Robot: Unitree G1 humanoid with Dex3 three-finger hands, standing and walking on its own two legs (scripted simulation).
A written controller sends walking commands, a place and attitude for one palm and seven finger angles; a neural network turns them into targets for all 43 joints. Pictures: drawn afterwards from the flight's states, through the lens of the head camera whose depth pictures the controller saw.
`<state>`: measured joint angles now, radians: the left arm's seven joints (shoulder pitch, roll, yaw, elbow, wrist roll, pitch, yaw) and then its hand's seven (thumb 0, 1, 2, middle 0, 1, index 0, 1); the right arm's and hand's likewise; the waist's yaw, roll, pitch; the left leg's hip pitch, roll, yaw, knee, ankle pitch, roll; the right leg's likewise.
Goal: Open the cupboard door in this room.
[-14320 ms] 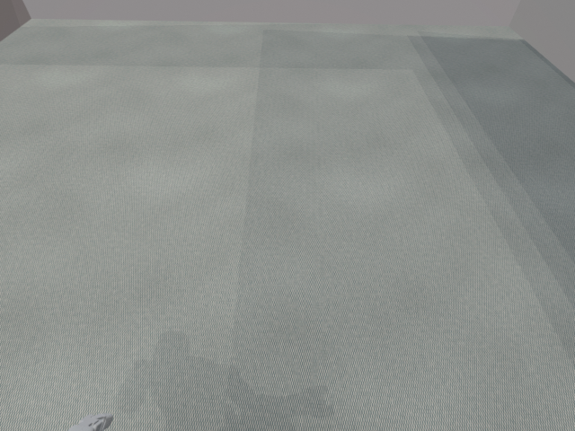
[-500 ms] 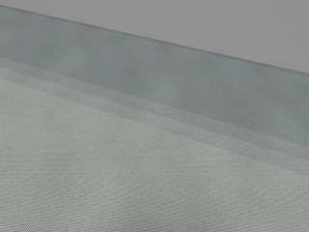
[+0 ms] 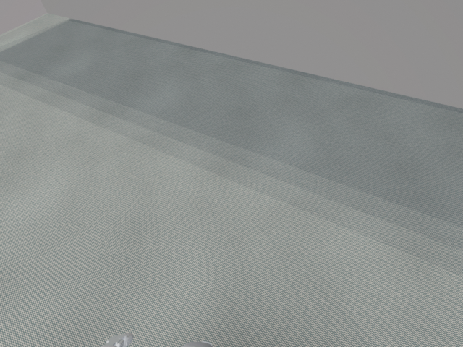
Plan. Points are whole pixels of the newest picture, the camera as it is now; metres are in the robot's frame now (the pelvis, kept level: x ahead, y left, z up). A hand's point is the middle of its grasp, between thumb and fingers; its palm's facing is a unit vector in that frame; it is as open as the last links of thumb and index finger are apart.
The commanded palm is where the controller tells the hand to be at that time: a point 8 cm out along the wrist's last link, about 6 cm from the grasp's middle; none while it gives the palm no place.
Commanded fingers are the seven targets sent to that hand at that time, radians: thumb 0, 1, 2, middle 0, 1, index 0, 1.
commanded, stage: turn or walk to find it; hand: left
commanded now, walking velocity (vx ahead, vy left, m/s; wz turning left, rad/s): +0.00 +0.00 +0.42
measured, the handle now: out of the picture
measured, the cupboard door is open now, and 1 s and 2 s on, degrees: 0 0 0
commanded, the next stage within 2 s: none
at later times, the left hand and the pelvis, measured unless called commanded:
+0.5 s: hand out of the picture -0.05 +0.25 -0.18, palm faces +0.27 -0.93 -0.25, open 7.4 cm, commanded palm none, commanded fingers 0.00 0.90 0.90 -0.20 -0.30 -0.20 -0.30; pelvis -0.02 +0.03 +0.00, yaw +13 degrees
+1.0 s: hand out of the picture -0.01 +0.20 -0.14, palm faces +0.41 -0.87 -0.28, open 7.4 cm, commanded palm none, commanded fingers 0.00 0.90 0.90 -0.20 -0.30 -0.20 -0.30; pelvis -0.02 -0.01 +0.01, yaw +25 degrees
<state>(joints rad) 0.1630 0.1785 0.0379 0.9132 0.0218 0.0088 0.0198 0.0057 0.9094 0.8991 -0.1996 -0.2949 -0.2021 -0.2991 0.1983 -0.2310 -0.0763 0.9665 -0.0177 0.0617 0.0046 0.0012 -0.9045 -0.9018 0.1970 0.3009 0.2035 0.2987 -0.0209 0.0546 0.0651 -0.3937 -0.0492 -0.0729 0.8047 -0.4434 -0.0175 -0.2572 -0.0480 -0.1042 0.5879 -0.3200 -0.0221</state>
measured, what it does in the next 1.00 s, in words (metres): steps on the spot, turning left: left foot, then right foot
